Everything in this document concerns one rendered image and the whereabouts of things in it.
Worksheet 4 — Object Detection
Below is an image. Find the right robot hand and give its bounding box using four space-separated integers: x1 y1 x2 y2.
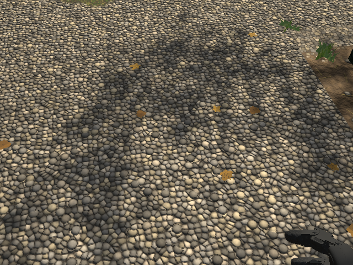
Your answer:
285 227 353 265

